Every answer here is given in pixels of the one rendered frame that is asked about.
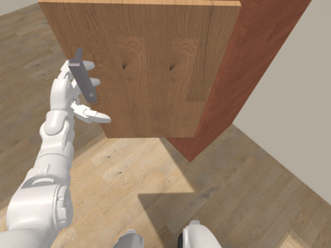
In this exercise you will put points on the robot thigh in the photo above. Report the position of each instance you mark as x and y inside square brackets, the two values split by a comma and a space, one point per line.
[199, 236]
[131, 240]

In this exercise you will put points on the robot left thigh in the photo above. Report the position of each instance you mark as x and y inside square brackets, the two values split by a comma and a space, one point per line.
[131, 240]

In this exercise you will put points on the handle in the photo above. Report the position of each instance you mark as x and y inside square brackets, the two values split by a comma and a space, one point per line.
[81, 77]

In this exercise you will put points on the robot right thigh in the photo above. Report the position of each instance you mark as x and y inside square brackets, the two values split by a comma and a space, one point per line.
[199, 236]

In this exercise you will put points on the cupboard door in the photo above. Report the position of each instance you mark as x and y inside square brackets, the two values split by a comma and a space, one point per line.
[156, 60]

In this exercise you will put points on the robot left upper arm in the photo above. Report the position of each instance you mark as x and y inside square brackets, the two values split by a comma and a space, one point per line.
[36, 216]

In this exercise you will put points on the left robot hand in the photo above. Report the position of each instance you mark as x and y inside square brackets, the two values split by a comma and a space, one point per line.
[63, 92]

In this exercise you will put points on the left robot forearm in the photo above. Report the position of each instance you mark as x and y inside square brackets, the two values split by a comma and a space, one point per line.
[54, 160]

